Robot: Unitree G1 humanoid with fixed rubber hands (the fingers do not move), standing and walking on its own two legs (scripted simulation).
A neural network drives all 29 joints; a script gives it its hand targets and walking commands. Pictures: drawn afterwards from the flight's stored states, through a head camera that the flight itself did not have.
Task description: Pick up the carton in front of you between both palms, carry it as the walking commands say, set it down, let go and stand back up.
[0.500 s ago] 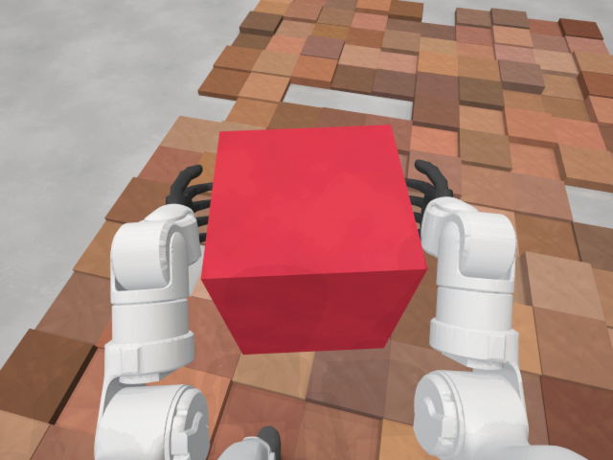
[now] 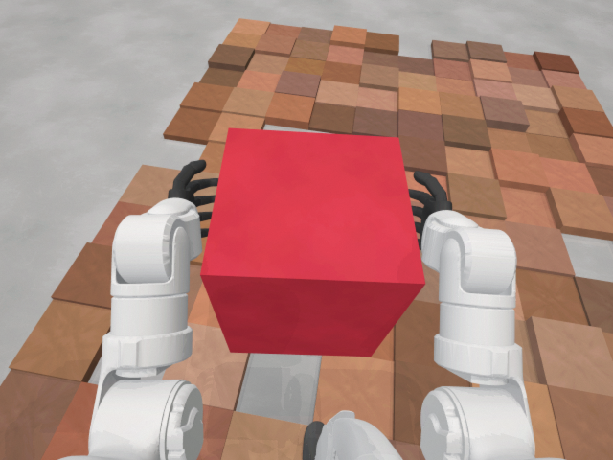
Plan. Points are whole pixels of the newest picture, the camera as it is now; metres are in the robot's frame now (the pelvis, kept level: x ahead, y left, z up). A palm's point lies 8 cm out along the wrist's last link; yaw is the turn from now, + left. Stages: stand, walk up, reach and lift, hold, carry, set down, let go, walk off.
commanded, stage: carry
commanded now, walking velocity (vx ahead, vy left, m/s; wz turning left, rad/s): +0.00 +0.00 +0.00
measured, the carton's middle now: (307, 254) +0.37 -0.01 +0.06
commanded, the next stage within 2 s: none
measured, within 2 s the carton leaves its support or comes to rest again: neither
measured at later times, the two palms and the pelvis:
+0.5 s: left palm (171, 122) +0.46 +0.16 +0.20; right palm (417, 124) +0.47 -0.14 +0.20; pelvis +0.10 +0.00 +0.04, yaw +0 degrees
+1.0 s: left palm (180, 135) +0.47 +0.15 +0.17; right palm (415, 140) +0.47 -0.15 +0.17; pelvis +0.12 +0.00 +0.04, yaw -1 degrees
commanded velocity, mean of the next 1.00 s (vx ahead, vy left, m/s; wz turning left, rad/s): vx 0.00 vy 0.00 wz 0.00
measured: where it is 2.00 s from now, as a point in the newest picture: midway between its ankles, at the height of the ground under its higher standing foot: outside the picture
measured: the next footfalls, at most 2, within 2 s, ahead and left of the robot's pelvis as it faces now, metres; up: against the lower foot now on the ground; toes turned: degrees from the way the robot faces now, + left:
left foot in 0.36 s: +0.16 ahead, +0.11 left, +0.03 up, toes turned +0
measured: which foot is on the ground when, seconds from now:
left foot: down 0.00-0.00, up 0.02-0.34, down 0.36-1.00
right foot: down 0.00-1.00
